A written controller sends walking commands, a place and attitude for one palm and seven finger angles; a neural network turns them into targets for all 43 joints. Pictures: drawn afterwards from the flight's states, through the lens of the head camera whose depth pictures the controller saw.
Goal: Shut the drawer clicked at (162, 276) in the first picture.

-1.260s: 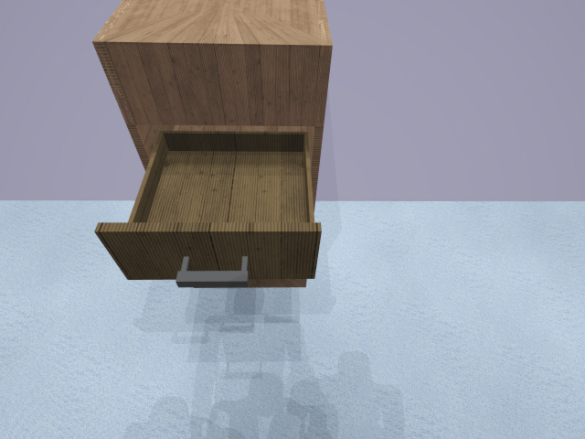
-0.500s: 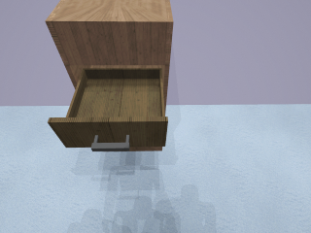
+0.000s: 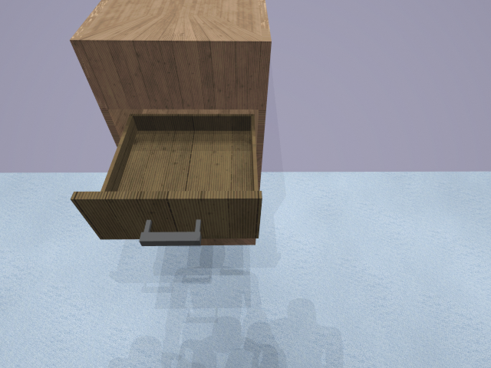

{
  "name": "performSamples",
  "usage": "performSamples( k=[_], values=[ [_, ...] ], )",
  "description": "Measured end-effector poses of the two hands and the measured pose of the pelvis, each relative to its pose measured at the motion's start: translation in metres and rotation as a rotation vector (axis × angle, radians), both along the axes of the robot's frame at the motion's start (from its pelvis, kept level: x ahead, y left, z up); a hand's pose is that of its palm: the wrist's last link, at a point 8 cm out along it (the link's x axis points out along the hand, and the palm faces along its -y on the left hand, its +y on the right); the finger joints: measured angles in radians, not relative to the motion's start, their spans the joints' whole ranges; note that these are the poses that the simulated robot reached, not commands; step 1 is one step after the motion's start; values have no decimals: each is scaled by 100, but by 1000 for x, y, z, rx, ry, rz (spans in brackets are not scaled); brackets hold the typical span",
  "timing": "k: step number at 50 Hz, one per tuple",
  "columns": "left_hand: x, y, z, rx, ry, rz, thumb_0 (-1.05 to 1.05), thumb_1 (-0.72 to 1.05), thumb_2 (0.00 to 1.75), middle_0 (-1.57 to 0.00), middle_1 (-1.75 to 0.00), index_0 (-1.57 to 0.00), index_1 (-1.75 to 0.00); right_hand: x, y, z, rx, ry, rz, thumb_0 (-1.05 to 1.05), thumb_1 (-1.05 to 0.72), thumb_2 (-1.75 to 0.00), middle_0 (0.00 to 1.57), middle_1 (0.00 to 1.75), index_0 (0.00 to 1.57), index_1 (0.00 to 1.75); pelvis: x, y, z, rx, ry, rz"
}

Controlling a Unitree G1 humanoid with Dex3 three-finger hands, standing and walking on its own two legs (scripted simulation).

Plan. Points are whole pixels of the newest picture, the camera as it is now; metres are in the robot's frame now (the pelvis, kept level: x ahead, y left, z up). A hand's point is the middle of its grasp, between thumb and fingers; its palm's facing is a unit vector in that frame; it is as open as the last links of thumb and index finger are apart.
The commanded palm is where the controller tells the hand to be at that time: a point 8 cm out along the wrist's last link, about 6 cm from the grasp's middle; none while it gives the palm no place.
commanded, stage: take the last steps up to it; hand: left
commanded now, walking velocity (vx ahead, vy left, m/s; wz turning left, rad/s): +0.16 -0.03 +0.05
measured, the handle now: (172, 231) +0.40 +0.18 -0.10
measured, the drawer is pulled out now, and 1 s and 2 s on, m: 0.29 0.29 0.29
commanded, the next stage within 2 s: come to a stop and stand still in 0.10 s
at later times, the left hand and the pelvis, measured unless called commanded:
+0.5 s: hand out of the picture +0.01 +0.15 -0.17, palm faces +0.05 -0.98 -0.19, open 7.3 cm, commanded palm none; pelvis +0.03 -0.01 +0.00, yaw +1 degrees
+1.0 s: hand out of the picture +0.03 +0.23 -0.17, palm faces -0.02 -0.97 -0.24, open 7.3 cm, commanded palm none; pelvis -0.02 +0.03 +0.00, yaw -1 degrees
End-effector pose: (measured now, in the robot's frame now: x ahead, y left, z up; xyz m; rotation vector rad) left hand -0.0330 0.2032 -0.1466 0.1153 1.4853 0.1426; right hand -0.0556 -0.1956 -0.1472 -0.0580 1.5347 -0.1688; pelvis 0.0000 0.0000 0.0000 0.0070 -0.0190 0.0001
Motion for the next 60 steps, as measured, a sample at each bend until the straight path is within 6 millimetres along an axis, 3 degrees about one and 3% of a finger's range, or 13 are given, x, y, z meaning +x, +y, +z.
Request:
performSamples(
  k=[9,19,28,33,42,49,60],
  values=[
    [14,-12,-2,3,16,22,0,91,90,-20,-30,-20,-30,13,-7,-3,2,23,0,0,-91,-90,20,30,20,30,19,-10,-3,-2,8,9],
    [38,-20,-1,7,-1,23,1,92,90,-20,-30,-20,-30,58,-16,-2,-26,-43,20,1,-91,-90,20,30,20,30,32,-17,-1,-6,13,8],
    [40,-1,4,29,-38,2,1,93,90,-20,-30,-20,-30,69,-32,5,-67,-85,60,2,-93,-90,20,30,20,30,20,-12,3,-5,16,7],
    [51,23,6,73,-132,-29,1,92,90,-20,-30,-20,-30,85,-42,1,-85,-198,76,1,-92,-90,20,30,20,30,9,-4,-3,-9,23,7],
    [73,58,9,103,-267,-76,0,91,90,-20,-30,-20,-30,114,-31,10,-102,-358,106,1,-91,-90,20,30,20,30,-9,16,-6,-11,-10,-6],
    [64,69,9,85,-261,-93,0,91,90,-20,-30,-20,-30,103,-11,12,-84,-350,122,1,-91,-90,20,30,20,30,-21,30,-4,-10,-8,-13],
    [11,72,0,44,-100,-66,0,91,90,-20,-30,-20,-30,47,11,5,-65,-188,82,1,-91,-90,20,30,20,30,-25,46,-2,-8,-9,-16]
  ],
)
